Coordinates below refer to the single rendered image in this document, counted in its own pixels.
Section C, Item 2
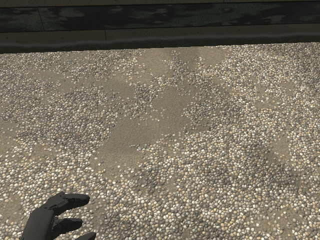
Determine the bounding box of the left robot hand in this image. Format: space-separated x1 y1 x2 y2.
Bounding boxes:
19 191 97 240

